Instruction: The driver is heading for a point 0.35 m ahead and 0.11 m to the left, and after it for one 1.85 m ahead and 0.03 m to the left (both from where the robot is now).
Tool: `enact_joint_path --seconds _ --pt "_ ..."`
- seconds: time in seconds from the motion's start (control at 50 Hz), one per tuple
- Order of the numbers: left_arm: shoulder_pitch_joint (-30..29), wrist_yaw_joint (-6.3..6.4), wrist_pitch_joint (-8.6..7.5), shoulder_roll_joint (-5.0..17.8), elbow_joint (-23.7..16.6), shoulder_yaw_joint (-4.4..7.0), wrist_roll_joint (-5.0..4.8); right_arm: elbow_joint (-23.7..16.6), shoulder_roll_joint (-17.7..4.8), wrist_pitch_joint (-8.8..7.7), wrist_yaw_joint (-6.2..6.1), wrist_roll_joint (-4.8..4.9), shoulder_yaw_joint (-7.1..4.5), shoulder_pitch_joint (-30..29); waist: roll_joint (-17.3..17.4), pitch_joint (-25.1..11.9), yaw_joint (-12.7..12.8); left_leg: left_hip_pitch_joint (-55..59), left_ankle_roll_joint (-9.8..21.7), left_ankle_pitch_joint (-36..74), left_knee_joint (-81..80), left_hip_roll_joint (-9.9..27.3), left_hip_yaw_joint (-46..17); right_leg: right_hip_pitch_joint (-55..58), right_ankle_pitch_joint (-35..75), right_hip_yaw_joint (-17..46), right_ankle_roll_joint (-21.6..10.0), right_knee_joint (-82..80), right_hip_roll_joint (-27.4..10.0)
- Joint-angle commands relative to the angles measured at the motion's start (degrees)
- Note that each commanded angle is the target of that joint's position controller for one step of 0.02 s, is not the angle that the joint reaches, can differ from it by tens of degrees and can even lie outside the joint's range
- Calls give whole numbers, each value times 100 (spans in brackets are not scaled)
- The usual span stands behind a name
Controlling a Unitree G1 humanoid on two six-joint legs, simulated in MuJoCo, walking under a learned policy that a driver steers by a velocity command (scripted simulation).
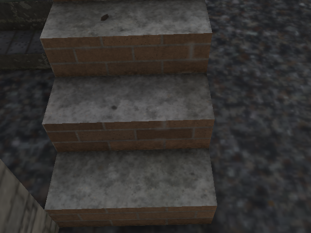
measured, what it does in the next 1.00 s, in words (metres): steps on the spot, turning left: left foot, then right foot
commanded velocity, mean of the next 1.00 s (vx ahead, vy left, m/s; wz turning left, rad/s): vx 0.07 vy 0.00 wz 0.44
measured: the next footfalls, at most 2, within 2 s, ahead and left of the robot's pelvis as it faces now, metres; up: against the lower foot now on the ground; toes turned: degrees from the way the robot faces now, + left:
left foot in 0.48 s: +0.06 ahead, +0.11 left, +0.00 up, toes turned +21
right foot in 1.00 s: +0.17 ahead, -0.11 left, +0.00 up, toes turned +29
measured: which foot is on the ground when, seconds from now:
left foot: up 0.00-0.46, down 0.48-1.00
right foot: down 0.00-0.48, up 0.50-0.98, down 1.00-1.00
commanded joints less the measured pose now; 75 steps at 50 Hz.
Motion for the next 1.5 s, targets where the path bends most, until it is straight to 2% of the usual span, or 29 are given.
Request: enact_joint_path --seconds 0.02,0.04,0.1,0.28,0.42,0.44,0.46,0.48,0.5,0.52,0.54,0.58,0.62,0.66,0.72,0.86,0.94,1.0,1.02,1.04,1.06,1.12,1.26,1.32,1.36,1.44,1.46,1.48,1.5 --pt "2003 124 9 1705 125 467 -62 -389 -249 69 -164 257 -4 678 -1703 -2194 720 -2490 165 -1241 3630 -340 64 3908 5107 2512 -1161 -226 -2602" --pt "1734 109 117 1107 -18 333 -180 -304 -627 210 -188 70 -123 416 -665 -1843 623 -2552 200 -1157 4031 37 -364 3298 4791 1922 -1044 -288 -2206" --pt "973 236 183 565 -149 155 -185 -423 -442 392 -68 -97 -183 -85 -575 -718 250 -2566 17 -157 3928 471 -397 1846 3619 757 -651 -907 -1591" --pt "749 322 309 813 -208 249 -122 -809 -370 880 -62 -173 -189 -774 -584 -547 199 -2300 -176 414 2844 557 69 1141 892 -106 -983 -1399 -1645" --pt "868 180 535 1234 -209 410 -62 -1242 -437 924 20 -64 -219 -1090 -497 -393 345 -1669 145 30 1447 401 395 1396 -108 -160 -735 -901 -2050" --pt "315 314 638 1677 -396 589 -411 -1416 -723 890 -49 208 -335 -1440 -385 -395 243 -1618 256 500 1059 452 417 1166 -547 -52 -601 -899 -2063" --pt "387 384 713 1534 -373 556 -443 -1389 -862 859 -109 162 -392 -1213 -130 -434 144 -1135 432 779 525 385 230 892 -743 -163 -321 -469 -1934" --pt "602 390 758 1214 -319 502 -347 -1302 -1228 827 -198 124 -536 -809 923 -427 75 -521 779 1823 -461 866 -793 197 -1189 -787 185 929 -1345" --pt "437 367 791 841 -656 418 -113 -1565 -1883 797 -254 28 -633 -942 2562 -315 305 20 1725 3975 -625 2327 -3098 -1686 -3278 -1182 868 2770 -235" --pt "-183 378 754 1032 -797 478 -102 -1603 -1613 594 -178 -178 -568 -626 1530 -749 -98 -314 2241 3666 -803 2444 -3281 -1742 -3527 115 818 3867 26" --pt "-198 383 762 1040 -826 511 -220 -1616 -1564 423 -152 -178 -543 -813 1186 -609 124 -264 1989 3440 -831 2163 -2740 -2011 -2997 383 718 4081 52" --pt "-75 476 730 1054 -556 534 -130 -1797 -1532 283 -170 40 -536 -1473 295 -665 389 -223 1285 3523 -616 1852 -2137 -2166 -1910 718 610 3860 -134" --pt "-1 493 710 987 -465 522 -28 -1874 -1457 284 -201 8 -482 -1565 348 -909 467 -361 1112 4404 -469 1661 -1808 -1804 -1367 780 656 4053 9" --pt "17 496 710 934 -428 505 -91 -1867 -1400 297 -185 -6 -450 -1397 440 -1049 430 -256 1100 4567 -419 1562 -1697 -1811 -1164 817 670 4116 105" --pt "44 486 732 1036 -472 536 -227 -1911 -1403 381 -196 36 -407 -1403 714 -921 474 -447 1116 3784 -478 1414 -1835 -1678 -1073 872 769 3623 151" --pt "-228 342 668 1000 -506 489 -249 -1883 -1460 417 -241 -100 -290 -1763 1067 -605 345 -1107 1019 1462 -682 1216 -1929 -581 -870 777 919 1681 40" --pt "37 234 563 1045 -390 469 -282 -1807 -1406 393 -144 -91 -233 -1820 1162 -629 345 -1177 1035 1970 -354 1180 -2070 306 -1241 534 749 591 158" --pt "500 161 484 1271 -222 449 -152 -1725 -1250 343 -156 -114 -144 -1561 716 -849 462 -1482 525 2270 73 839 -1883 1714 903 855 331 -688 -318" --pt "613 159 508 1626 -185 500 -112 -1714 -1060 288 -128 -188 -97 -1222 -121 -1230 203 -1907 259 1381 467 290 -1355 2383 1745 1274 -44 -449 -880" --pt "680 98 626 1053 -115 263 -38 -1622 -662 419 -19 -163 28 -1109 -624 -1447 246 -1448 130 715 131 -54 -995 2038 1032 1748 -261 -806 -1193" --pt "289 59 680 786 -154 184 -49 -1540 -597 495 59 -216 81 -1363 -680 -965 173 -1029 114 713 -124 14 -922 1362 -310 1560 -83 -1088 -924" --pt "397 69 739 1124 -102 259 -72 -1491 -910 537 143 -203 -3 -1555 -768 -410 318 -928 248 502 -65 -7 -945 958 -2184 1092 204 -1302 -296" --pt "624 109 492 942 -117 246 -124 -1258 -919 222 11 -160 -60 -1274 88 210 459 -1677 557 -597 -488 180 -1335 1291 -2296 907 -159 -542 -48" --pt "537 127 307 817 -172 218 -64 -1147 -1058 83 -9 -136 -147 -1017 637 270 428 -932 801 254 -842 620 -2021 882 -1370 439 -132 62 221" --pt "569 120 194 754 -158 198 -49 -1046 -1183 41 -39 -116 -221 -808 857 86 405 -26 944 2330 -649 987 -2207 482 -831 268 -121 193 257" --pt "1546 104 279 1015 224 334 -158 -1212 -1064 34 -96 -141 -212 -1472 290 -832 876 -653 337 4971 1170 406 -639 2517 803 775 -451 -119 134" --pt "2350 147 345 1369 464 446 -178 -1399 -1023 28 -98 -123 -194 -1836 -460 -992 1181 -2018 128 3641 2309 86 -254 3693 1581 1548 -685 -391 -389" --pt "2735 153 403 1590 694 493 -163 -1502 -722 34 -80 -228 -114 -2016 -1331 -603 1235 -3859 -8 -341 3205 -312 49 4532 2833 2584 -1090 -789 -1128" --pt "2654 112 381 1473 680 445 -78 -1542 -597 68 -90 -326 -47 -2019 -807 -31 1040 -4623 34 -1001 3601 17 -146 4290 3304 2991 -1388 -724 -1590"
